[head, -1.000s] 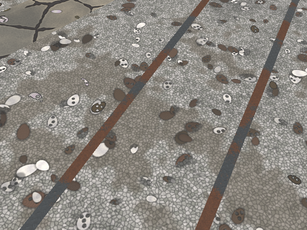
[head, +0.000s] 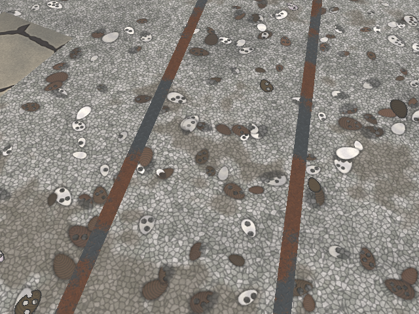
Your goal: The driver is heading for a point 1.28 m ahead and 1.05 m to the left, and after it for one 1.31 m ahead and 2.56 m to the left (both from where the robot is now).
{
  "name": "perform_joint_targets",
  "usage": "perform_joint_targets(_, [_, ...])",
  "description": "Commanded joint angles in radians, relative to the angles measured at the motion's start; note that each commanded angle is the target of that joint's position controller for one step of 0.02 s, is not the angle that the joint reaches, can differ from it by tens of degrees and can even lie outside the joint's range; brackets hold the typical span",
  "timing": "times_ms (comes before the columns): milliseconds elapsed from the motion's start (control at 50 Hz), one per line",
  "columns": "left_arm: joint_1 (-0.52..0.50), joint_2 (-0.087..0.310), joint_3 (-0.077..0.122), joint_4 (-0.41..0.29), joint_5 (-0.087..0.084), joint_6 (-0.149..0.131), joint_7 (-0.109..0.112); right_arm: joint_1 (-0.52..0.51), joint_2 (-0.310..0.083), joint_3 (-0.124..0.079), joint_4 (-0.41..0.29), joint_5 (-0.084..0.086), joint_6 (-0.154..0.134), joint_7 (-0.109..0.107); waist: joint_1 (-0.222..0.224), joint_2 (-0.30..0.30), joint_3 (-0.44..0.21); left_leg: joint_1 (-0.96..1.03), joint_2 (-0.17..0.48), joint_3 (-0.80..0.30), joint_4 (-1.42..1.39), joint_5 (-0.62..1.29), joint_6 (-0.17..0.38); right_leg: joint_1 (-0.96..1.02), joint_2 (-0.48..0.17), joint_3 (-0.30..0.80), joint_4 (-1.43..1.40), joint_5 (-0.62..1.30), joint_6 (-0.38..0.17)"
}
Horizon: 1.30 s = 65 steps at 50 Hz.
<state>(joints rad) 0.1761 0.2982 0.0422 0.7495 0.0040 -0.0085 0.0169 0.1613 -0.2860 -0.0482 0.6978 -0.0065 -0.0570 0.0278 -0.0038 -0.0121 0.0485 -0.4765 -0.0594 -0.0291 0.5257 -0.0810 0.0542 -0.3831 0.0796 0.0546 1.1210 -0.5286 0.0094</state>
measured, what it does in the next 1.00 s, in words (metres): steps on the spot, turning left: right foot, then left foot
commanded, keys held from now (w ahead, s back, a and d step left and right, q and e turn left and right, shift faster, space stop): q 1.00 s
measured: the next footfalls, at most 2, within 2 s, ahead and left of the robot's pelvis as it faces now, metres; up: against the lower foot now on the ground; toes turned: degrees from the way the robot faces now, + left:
right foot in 0.30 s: +0.14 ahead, -0.14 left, +0.00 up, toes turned +16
left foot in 0.74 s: +0.04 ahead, +0.10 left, +0.00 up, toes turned +28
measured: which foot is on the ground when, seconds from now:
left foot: down 0.00-0.32, up 0.34-0.72, down 0.74-1.00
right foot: up 0.00-0.28, down 0.30-0.74, up 0.76-1.00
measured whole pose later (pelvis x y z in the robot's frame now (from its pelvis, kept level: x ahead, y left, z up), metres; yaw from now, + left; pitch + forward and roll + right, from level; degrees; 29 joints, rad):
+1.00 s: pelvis +0.04 +0.00 +0.02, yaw +35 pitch +2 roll -2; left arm 0.12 0.32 0.09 0.71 0.01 0.01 0.03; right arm 0.18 -0.30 -0.07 0.62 0.01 0.04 -0.02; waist 0.00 -0.03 0.05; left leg -0.29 -0.06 -0.11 0.46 -0.20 0.05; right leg -0.53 0.00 0.06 0.96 -0.36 0.09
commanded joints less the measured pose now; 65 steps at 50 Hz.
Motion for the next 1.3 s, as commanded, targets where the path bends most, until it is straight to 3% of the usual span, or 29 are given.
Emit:
perform_joint_targets(20, [0.026, 0.12, 0.036, -0.071, 0.0, 0.025, 0.013, 0.014, -0.141, -0.038, -0.085, 0.011, 0.025, -0.02, 0.003, 0.056, -0.157, 0.252, 0.281, -0.419, -0.227, -0.04, 0.189, -0.209, -0.087, 0.052, 0.057, 0.049, 0.021])
perform_joint_targets(80, [0.048, 0.073, 0.028, -0.067, 0.004, 0.025, 0.022, -0.008, -0.159, -0.051, -0.101, -0.005, 0.05, -0.035, 0.022, 0.146, -0.149, 0.153, 0.192, -0.34, -0.248, -0.05, 0.164, -0.094, -0.056, 0.008, -0.153, 0.1, 0.044])
perform_joint_targets(140, [0.038, 0.068, 0.027, -0.063, 0.004, 0.017, 0.024, -0.002, -0.175, -0.064, -0.11, 0.007, 0.06, -0.05, 0.008, 0.143, -0.193, 0.167, 0.187, -0.354, -0.23, -0.075, 0.166, -0.048, -0.052, 0.025, -0.272, 0.164, 0.059])
perform_joint_targets(240, [0.011, 0.078, 0.035, -0.075, -0.005, -0.003, 0.012, -0.001, -0.175, -0.07, -0.121, 0.014, 0.087, -0.056, -0.01, 0.167, -0.174, 0.182, 0.18, -0.441, -0.214, -0.174, 0.144, 0.002, -0.039, 0.035, -0.444, 0.198, 0.046])
perform_joint_targets(300, [0.079, 0.097, 0.051, -0.055, -0.004, -0.019, 0.003, -0.005, -0.156, -0.067, -0.126, 0.028, 0.103, -0.061, 0.03, 0.15, -0.159, 0.118, 0.117, -0.426, -0.139, -0.211, 0.079, 0.175, -0.074, 0.028, -0.707, 0.328, -0.003])
perform_joint_targets(320, [0.105, 0.168, 0.068, -0.063, 0.015, -0.017, 0.008, 0.022, -0.111, -0.054, -0.129, 0.024, 0.103, -0.059, 0.02, 0.013, -0.169, 0.013, 0.044, -0.334, 0.03, -0.372, 0.023, 0.269, -0.269, 0.191, -0.784, 0.305, -0.074])
perform_joint_targets(340, [0.074, 0.235, 0.085, -0.06, 0.048, -0.008, 0.008, -0.008, -0.107, -0.058, -0.168, 0.032, 0.092, -0.056, -0.004, -0.295, -0.097, -0.155, -0.108, -0.106, 0.255, -0.491, -0.03, 0.211, -0.434, 0.436, -0.866, 0.411, -0.217])
perform_joint_targets(360, [0.013, 0.181, 0.071, -0.096, 0.056, -0.014, 0.011, 0.026, -0.181, -0.081, -0.145, 0.008, 0.081, -0.054, -0.008, -0.226, -0.1, -0.15, -0.038, -0.137, 0.478, -0.492, -0.068, 0.179, -0.478, 0.45, -0.854, 0.487, -0.264])
perform_joint_targets(380, [-0.04, 0.132, 0.058, -0.115, 0.042, -0.016, 0.019, 0.058, -0.2, -0.093, -0.114, 0.016, 0.085, -0.05, -0.031, -0.146, -0.101, -0.144, -0.03, -0.133, 0.57, -0.435, -0.081, 0.175, -0.429, 0.346, -0.824, 0.533, -0.231])
perform_joint_targets(420, [-0.076, 0.099, 0.047, -0.125, 0.01, -0.015, 0.025, 0.095, -0.159, -0.087, -0.08, 0.016, 0.108, -0.057, -0.031, -0.097, -0.085, -0.174, -0.013, -0.109, 0.685, -0.348, -0.119, 0.213, -0.352, 0.205, -0.789, 0.58, -0.182])
perform_joint_targets(440, [-0.067, 0.096, 0.043, -0.124, 0.007, -0.011, 0.028, 0.088, -0.133, -0.08, -0.083, 0.02, 0.114, -0.056, -0.024, -0.098, -0.077, -0.177, -0.005, -0.089, 0.709, -0.33, -0.132, 0.214, -0.333, 0.154, -0.786, 0.625, -0.184])
perform_joint_targets(540, [0.02, 0.136, 0.062, -0.103, 0.013, 0.015, 0.037, -0.039, -0.09, -0.055, -0.154, 0.031, 0.111, -0.041, 0.055, -0.16, -0.098, -0.174, 0.061, -0.013, 0.482, -0.301, -0.17, 0.356, -0.351, 0.072, -0.779, 0.681, -0.221])
perform_joint_targets(680, [-0.014, 0.189, 0.088, -0.094, -0.02, 0.016, 0.011, -0.016, -0.103, -0.06, -0.172, 0.03, 0.122, -0.012, 0.037, -0.187, -0.117, 0.084, 0.067, 0.089, 0.126, -0.263, -0.098, 0.301, -0.397, -0.009, -0.725, 0.723, -0.202])
perform_joint_targets(720, [-0.012, 0.165, 0.084, -0.078, -0.038, 0.011, 0.009, 0.057, -0.111, -0.072, -0.145, 0.027, 0.122, -0.011, -0.007, -0.146, -0.129, 0.251, 0.034, 0.102, -0.096, -0.08, -0.037, 0.232, -0.363, -0.072, -0.619, 0.643, -0.127])
perform_joint_targets(740, [0.039, 0.124, 0.074, -0.061, -0.021, 0.007, 0.004, 0.099, -0.168, -0.092, -0.139, 0.027, 0.12, -0.022, -0.009, -0.008, -0.155, 0.425, 0.1, -0.024, -0.152, 0.138, 0.009, 0.091, -0.304, -0.155, -0.46, 0.474, -0.043])
perform_joint_targets(760, [0.03, 0.047, 0.044, -0.111, 0.045, 0.003, -0.004, 0.116, -0.3, -0.116, -0.164, 0.019, 0.115, -0.039, 0.021, 0.341, -0.163, 0.593, 0.383, -0.407, -0.111, 0.587, 0.157, -0.239, -0.159, -0.217, -0.134, -0.12, 0.066])
perform_joint_targets(780, [-0.079, 0.096, 0.057, -0.138, 0.028, -0.002, 0.006, 0.137, -0.266, -0.103, -0.171, -0.019, 0.09, -0.027, -0.073, 0.264, -0.223, 0.505, 0.459, -0.488, -0.142, 0.537, 0.314, -0.303, -0.101, -0.044, 0.038, -0.183, 0.078])
perform_joint_targets(800, [-0.109, 0.127, 0.068, -0.139, 0.001, 0.002, 0.011, 0.104, -0.236, -0.092, -0.162, -0.021, 0.071, -0.023, -0.06, 0.18, -0.178, 0.47, 0.398, -0.4, -0.159, 0.44, 0.286, -0.315, -0.121, -0.005, 0.097, -0.109, 0.068])
perform_joint_targets(840, [-0.087, 0.132, 0.075, -0.114, 0.005, 0.011, 0.027, 0.008, -0.181, -0.076, -0.16, 0.014, 0.064, -0.035, -0.013, 0.122, -0.13, 0.416, 0.302, -0.307, -0.161, 0.306, 0.189, -0.318, -0.139, 0.016, 0.048, 0.044, 0.061])
perform_joint_targets(900, [-0.04, 0.115, 0.075, -0.102, 0.006, 0.01, 0.024, -0.028, -0.17, -0.064, -0.162, 0.012, 0.075, -0.051, 0.021, 0.142, -0.15, 0.348, 0.251, -0.27, -0.169, 0.31, 0.18, -0.226, -0.101, 0.005, 0.016, 0.156, 0.079])
perform_joint_targets(980, [-0.075, 0.082, 0.06, -0.112, 0.002, 0.006, 0.018, -0.008, -0.187, -0.071, -0.15, 0.016, 0.081, -0.062, -0.002, 0.147, -0.144, 0.347, 0.231, -0.311, -0.162, 0.172, 0.175, -0.182, -0.079, 0.017, -0.206, 0.191, 0.087])
perform_joint_targets(1100, [-0.084, 0.094, 0.063, -0.127, -0.01, -0.011, -0.002, -0.024, -0.205, -0.077, -0.152, 0.018, 0.092, -0.05, -0.017, 0.177, -0.125, 0.283, 0.22, -0.448, -0.14, 0.085, 0.175, -0.043, -0.04, 0.032, -0.418, 0.152, 0.064])
perform_joint_targets(1160, [-0.03, 0.092, 0.068, -0.119, -0.013, -0.025, -0.014, -0.058, -0.196, -0.074, -0.157, 0.033, 0.1, -0.05, 0.021, 0.176, -0.138, 0.282, 0.184, -0.491, -0.088, 0.12, 0.137, 0.076, -0.032, 0.023, -0.633, 0.248, 0.037])
perform_joint_targets(1180, [0.0, 0.101, 0.074, -0.109, -0.008, -0.029, -0.014, -0.062, -0.183, -0.07, -0.158, 0.039, 0.102, -0.054, 0.039, 0.159, -0.142, 0.241, 0.15, -0.475, -0.055, 0.065, 0.099, 0.167, -0.056, 0.022, -0.744, 0.367, 0.019])
perform_joint_targets(1200, [0.027, 0.158, 0.087, -0.112, 0.007, -0.026, -0.007, -0.023, -0.139, -0.058, -0.159, 0.031, 0.101, -0.056, 0.023, 0.046, -0.178, 0.143, 0.089, -0.401, 0.07, -0.141, 0.041, 0.295, -0.216, 0.146, -0.776, 0.448, -0.038])
perform_joint_targets(1220, [-0.001, 0.239, 0.101, -0.112, 0.03, -0.015, -0.005, 0.008, -0.12, -0.056, -0.176, 0.035, 0.094, -0.057, -0.03, -0.248, -0.124, -0.069, -0.087, -0.181, 0.254, -0.48, -0.027, 0.317, -0.403, 0.384, -0.816, 0.631, -0.193])
perform_joint_targets(1240, [-0.012, 0.185, 0.09, -0.132, 0.04, -0.019, -0.005, 0.024, -0.207, -0.083, -0.158, 0.016, 0.086, -0.059, -0.005, -0.223, -0.124, -0.099, -0.038, -0.152, 0.51, -0.575, -0.079, 0.266, -0.502, 0.46, -0.826, 0.665, -0.299])
perform_joint_targets(1260, [-0.057, 0.135, 0.072, -0.146, 0.033, -0.02, 0.002, 0.042, -0.243, -0.101, -0.137, 0.023, 0.088, -0.055, -0.023, -0.152, -0.108, -0.099, -0.007, -0.148, 0.622, -0.509, -0.098, 0.233, -0.462, 0.368, -0.815, 0.638, -0.283])
perform_joint_targets(1300, [-0.113, 0.097, 0.06, -0.156, 0.007, -0.015, 0.012, 0.064, -0.201, -0.099, -0.102, 0.026, 0.108, -0.059, -0.031, -0.112, -0.071, -0.128, 0.009, -0.12, 0.705, -0.389, -0.133, 0.229, -0.351, 0.206, -0.8, 0.55, -0.208])
Keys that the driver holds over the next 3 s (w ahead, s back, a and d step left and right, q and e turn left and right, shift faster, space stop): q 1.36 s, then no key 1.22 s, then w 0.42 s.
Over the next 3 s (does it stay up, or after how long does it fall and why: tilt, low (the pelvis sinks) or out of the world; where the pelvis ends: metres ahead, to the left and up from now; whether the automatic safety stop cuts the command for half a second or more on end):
stays up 0.07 0.07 0.02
